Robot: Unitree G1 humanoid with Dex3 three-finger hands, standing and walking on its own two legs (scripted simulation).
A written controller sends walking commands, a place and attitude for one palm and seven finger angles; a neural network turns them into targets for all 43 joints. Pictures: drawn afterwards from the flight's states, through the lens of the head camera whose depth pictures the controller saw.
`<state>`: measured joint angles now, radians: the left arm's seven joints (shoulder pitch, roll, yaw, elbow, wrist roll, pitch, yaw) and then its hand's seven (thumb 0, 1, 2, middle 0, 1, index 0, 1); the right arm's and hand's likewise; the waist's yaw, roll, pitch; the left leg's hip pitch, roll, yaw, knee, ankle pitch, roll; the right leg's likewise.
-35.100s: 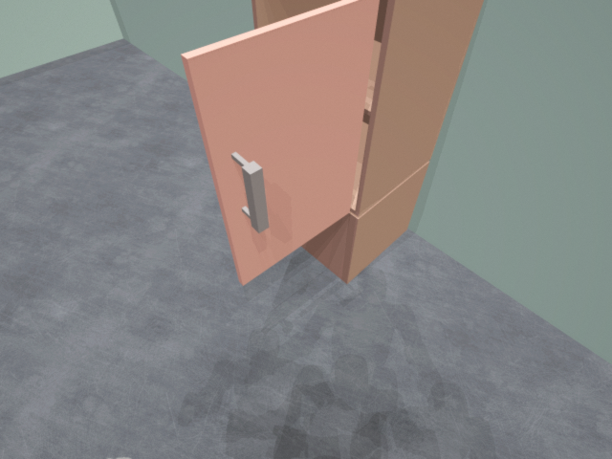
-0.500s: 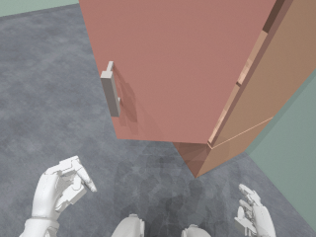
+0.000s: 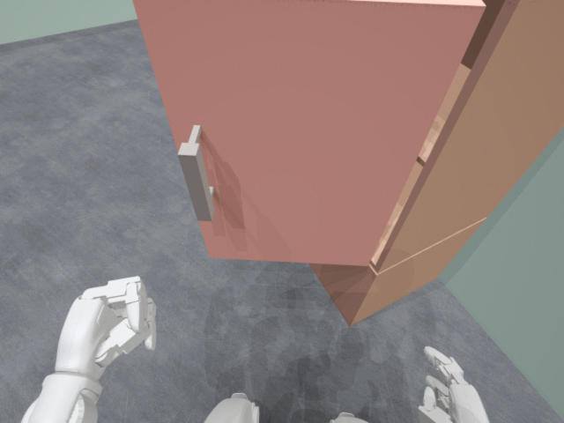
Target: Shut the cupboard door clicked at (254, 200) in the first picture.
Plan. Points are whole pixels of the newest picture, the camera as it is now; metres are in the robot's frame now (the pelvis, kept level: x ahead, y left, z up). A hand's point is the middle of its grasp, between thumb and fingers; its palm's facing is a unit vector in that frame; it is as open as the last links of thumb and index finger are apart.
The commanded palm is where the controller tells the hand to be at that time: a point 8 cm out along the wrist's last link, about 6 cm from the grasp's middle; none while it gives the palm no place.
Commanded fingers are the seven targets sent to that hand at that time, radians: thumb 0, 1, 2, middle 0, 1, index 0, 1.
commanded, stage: raise the hand and make a fist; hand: left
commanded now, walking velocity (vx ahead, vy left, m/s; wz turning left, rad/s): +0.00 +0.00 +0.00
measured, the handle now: (201, 175) +0.48 +0.17 +0.06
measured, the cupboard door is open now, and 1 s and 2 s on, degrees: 59 59 59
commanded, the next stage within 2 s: bring the fist close to the handle in 0.26 s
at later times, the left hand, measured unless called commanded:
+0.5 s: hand (163, 327) +0.22 +0.17 +0.06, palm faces +0.01 -1.00 -0.03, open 3.1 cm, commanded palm +0.22 +0.22 +0.06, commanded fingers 0.00 0.90 0.90 -1.30 -1.50 -1.30 -1.50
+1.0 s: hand (198, 261) +0.32 +0.14 +0.06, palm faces -0.01 -1.00 -0.02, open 3.1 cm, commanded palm +0.30 +0.19 +0.06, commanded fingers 0.00 0.90 0.90 -1.30 -1.50 -1.30 -1.50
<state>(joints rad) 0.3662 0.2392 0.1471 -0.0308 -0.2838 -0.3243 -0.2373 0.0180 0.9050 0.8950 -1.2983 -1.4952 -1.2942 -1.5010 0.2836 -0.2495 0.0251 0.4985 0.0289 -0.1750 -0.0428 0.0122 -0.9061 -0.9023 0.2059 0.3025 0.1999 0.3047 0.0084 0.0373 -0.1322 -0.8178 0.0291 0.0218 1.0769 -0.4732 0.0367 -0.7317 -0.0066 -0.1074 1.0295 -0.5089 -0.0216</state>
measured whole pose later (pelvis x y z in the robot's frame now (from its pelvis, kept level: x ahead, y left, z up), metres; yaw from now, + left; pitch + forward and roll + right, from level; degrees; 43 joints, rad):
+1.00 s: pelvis -0.01 -0.02 +0.00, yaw -1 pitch +13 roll -1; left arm -0.07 0.20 0.12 0.35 -0.22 -0.35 -0.15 0.02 0.90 0.89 -1.30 -1.50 -1.30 -1.50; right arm 0.28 -0.26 0.01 0.59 0.04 -0.13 -0.03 0.01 -0.91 -0.90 0.20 0.30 0.20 0.30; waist -0.01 0.03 -0.13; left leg -0.82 0.03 0.04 1.03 -0.44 0.02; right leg -0.76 0.00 -0.09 1.03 -0.50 -0.04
